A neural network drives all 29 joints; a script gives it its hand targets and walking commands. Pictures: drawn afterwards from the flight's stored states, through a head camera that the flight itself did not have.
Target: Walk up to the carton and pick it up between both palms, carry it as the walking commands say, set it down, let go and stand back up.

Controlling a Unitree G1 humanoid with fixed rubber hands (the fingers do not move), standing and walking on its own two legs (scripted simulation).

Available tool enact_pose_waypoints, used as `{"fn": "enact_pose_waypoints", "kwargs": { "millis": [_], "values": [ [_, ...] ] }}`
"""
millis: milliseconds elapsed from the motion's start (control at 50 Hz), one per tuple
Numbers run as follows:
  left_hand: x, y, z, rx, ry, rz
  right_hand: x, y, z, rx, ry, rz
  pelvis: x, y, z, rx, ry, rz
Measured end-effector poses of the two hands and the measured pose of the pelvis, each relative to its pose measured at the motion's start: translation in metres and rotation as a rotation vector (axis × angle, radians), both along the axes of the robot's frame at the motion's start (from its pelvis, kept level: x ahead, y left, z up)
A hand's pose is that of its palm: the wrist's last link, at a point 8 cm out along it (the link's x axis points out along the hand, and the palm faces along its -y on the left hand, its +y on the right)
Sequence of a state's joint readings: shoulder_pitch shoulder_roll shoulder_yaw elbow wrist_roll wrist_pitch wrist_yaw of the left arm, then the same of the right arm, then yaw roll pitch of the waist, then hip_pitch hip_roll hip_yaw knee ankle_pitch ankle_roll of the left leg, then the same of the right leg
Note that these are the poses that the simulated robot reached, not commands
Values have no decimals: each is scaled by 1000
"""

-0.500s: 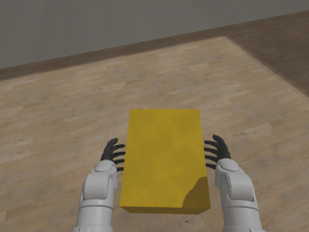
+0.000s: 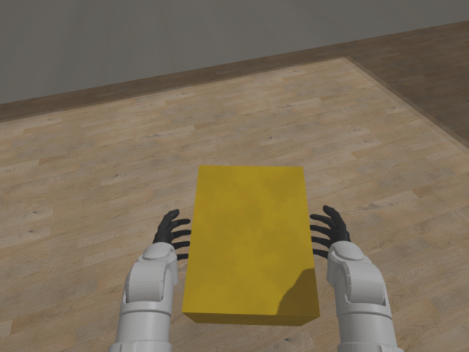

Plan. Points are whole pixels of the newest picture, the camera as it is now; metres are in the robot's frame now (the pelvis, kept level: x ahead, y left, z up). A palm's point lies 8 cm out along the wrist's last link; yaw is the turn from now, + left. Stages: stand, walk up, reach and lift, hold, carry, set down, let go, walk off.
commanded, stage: carry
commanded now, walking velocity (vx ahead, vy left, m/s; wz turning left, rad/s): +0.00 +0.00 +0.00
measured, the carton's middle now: (249, 245) +0.34 +0.00 -0.04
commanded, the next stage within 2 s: none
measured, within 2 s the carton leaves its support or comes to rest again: neither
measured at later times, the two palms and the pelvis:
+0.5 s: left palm (166, 244) +0.27 +0.14 +0.07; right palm (353, 251) +0.27 -0.16 +0.07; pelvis -0.01 +0.00 -0.01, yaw -3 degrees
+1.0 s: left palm (234, 234) +0.28 +0.03 +0.08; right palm (434, 290) +0.21 -0.25 +0.08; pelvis -0.02 -0.03 -0.02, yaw -18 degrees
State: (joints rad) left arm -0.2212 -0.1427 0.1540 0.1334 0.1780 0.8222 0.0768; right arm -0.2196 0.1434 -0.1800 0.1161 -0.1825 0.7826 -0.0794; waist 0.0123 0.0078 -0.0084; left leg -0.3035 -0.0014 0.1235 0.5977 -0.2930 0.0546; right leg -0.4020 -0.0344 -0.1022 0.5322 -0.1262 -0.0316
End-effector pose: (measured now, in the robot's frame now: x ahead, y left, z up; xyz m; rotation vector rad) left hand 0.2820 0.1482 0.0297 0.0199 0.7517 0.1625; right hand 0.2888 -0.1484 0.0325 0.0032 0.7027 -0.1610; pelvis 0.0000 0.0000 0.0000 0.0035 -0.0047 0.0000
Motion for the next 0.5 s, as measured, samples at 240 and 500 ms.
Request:
{"fn": "enact_pose_waypoints", "kwargs": {
  "millis": [240, 500],
  "values": [
    [4, 1, 2, -4, -19, 3, 3, 2, 0, 5, -17, -10, -3, 2, -1, -1, 6, -1],
    [-8, -13, 37, -25, -109, 5, -22, -10, 34, 28, -107, -82, -10, 1, -9, 12, 11, -52]
  ]
}}
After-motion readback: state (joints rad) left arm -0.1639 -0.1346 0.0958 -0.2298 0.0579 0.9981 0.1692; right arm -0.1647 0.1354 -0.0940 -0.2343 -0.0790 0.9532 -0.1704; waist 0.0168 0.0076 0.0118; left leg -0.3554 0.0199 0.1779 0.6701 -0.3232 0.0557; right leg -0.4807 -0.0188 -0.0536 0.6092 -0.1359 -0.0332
